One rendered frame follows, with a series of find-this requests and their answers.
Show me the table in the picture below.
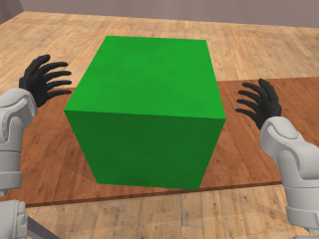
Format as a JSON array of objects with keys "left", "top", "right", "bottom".
[{"left": 0, "top": 77, "right": 319, "bottom": 239}]

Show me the carton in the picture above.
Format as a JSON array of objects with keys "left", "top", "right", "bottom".
[{"left": 64, "top": 35, "right": 226, "bottom": 190}]

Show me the robot right hand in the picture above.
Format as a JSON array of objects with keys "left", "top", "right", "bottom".
[{"left": 235, "top": 78, "right": 282, "bottom": 129}]

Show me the robot left hand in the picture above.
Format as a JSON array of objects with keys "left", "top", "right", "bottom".
[{"left": 19, "top": 54, "right": 72, "bottom": 108}]

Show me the robot left upper arm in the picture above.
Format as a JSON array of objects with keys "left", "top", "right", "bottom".
[{"left": 0, "top": 199, "right": 28, "bottom": 239}]

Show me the robot left forearm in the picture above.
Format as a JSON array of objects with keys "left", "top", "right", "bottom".
[{"left": 0, "top": 88, "right": 38, "bottom": 196}]

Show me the robot right forearm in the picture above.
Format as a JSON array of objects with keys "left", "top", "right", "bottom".
[{"left": 259, "top": 117, "right": 319, "bottom": 234}]

